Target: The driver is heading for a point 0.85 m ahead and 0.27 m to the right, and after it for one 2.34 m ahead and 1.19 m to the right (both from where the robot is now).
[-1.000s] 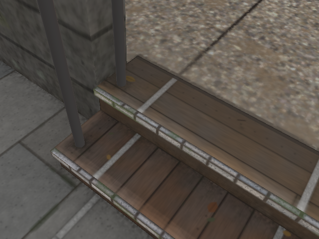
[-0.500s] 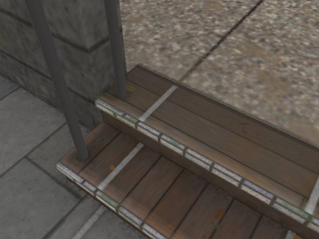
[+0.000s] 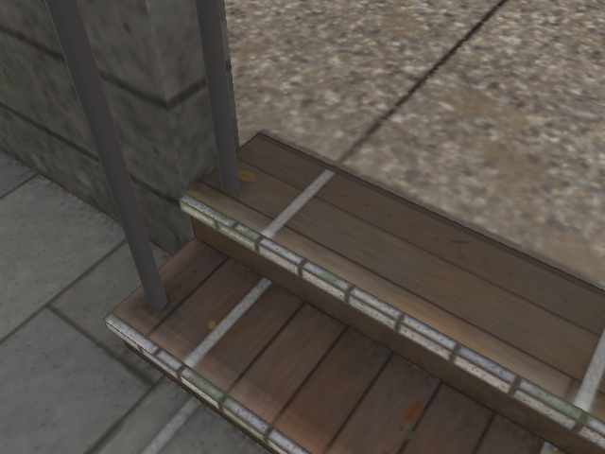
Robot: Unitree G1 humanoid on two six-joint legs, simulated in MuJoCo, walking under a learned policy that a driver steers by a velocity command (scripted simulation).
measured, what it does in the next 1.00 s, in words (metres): walks ahead: left foot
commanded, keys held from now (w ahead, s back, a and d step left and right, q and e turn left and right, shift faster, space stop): w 0.64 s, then w+e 0.36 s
